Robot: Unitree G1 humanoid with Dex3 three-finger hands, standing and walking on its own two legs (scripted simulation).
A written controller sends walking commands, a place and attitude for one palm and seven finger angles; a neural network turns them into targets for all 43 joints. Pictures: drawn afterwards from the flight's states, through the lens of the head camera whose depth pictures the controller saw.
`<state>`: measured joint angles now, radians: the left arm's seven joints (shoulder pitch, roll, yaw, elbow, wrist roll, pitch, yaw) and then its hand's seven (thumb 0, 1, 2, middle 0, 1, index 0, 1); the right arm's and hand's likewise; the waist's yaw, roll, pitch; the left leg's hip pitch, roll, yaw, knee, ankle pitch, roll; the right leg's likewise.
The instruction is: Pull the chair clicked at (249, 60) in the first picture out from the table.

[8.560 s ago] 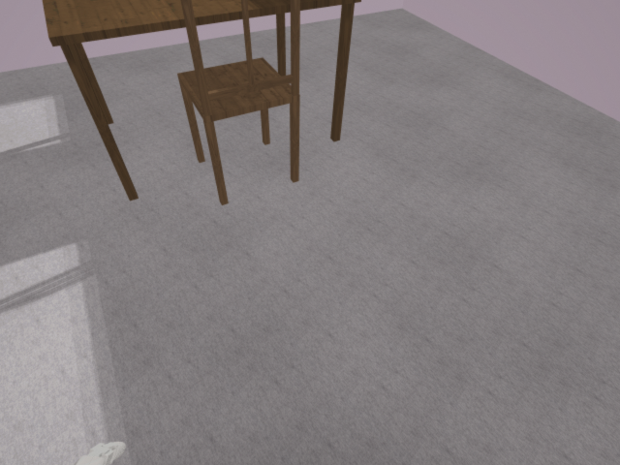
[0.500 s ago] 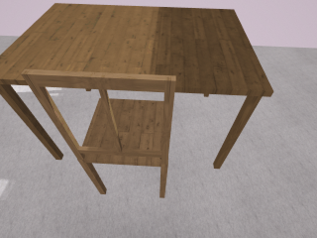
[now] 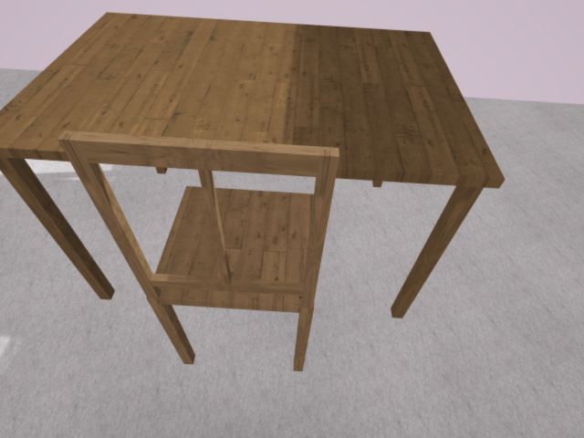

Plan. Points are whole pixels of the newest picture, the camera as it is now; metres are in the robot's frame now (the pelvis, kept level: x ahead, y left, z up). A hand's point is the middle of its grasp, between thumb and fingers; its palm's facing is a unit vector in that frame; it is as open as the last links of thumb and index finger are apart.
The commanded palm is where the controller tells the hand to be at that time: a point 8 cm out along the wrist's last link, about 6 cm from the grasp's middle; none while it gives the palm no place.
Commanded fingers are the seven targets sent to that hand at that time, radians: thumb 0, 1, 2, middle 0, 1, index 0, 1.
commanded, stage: look again from close up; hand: left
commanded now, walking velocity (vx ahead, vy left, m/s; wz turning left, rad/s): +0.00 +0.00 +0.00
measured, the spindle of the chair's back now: (217, 234) +0.46 +0.17 -0.05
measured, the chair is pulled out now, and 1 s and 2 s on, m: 0.00 0.00 0.00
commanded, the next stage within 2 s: shuffle to correct the standing spot in 0.96 s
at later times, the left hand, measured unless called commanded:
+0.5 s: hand out of the picture -0.05 +0.19 -0.18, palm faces +0.01 -0.98 -0.20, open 7.4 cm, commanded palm none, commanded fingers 0.00 0.90 0.90 -0.20 -0.30 -0.20 -0.30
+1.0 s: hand out of the picture -0.07 +0.17 -0.18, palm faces +0.02 -0.99 -0.14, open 7.4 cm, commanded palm none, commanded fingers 0.00 0.90 0.90 -0.20 -0.30 -0.20 -0.30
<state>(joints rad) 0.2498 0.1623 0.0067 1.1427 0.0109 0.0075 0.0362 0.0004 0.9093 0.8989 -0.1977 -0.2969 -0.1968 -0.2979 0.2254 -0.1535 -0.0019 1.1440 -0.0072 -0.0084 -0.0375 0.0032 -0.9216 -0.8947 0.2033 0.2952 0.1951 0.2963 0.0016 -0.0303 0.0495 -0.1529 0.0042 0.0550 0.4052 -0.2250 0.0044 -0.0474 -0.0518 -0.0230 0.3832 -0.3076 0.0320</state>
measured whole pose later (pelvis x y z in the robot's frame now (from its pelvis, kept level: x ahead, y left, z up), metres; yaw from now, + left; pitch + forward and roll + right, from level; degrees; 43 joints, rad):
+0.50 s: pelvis -0.05 +0.01 -0.01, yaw +0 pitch -2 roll +0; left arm 0.33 0.18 -0.01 1.06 0.02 0.00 0.03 0.00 0.91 0.90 -0.20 -0.30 -0.20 -0.30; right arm 0.27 -0.17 0.00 1.05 -0.01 0.00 -0.01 0.00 -0.92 -0.89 0.20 0.30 0.20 0.30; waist -0.01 -0.02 0.02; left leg -0.27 0.01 0.05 0.51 -0.21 0.02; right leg -0.17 -0.05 -0.02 0.50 -0.30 0.03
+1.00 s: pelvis -0.04 +0.01 +0.00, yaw +0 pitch -1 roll +0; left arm 0.35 0.14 -0.02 1.10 0.02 -0.01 0.03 0.00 0.91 0.90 -0.20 -0.30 -0.20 -0.30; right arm 0.28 -0.14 0.01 1.13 0.00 -0.01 -0.01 0.00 -0.91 -0.89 0.20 0.30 0.19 0.30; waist 0.00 -0.03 0.03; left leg -0.26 0.01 0.05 0.47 -0.19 0.02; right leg -0.16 -0.05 -0.02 0.45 -0.27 0.04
